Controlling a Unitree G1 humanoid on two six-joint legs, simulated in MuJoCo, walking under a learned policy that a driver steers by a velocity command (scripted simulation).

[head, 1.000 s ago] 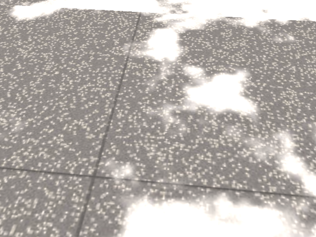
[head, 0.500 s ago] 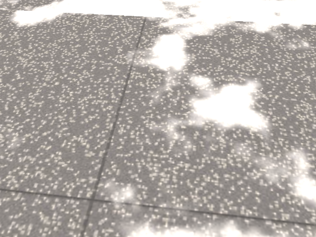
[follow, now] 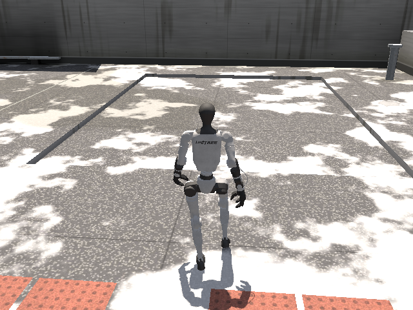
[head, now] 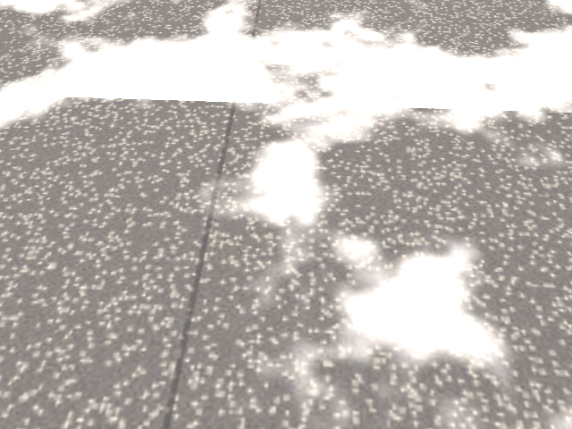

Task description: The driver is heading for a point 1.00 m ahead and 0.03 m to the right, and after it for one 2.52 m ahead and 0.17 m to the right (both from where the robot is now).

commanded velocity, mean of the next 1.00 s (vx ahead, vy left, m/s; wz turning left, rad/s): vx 0.92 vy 0.00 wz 0.00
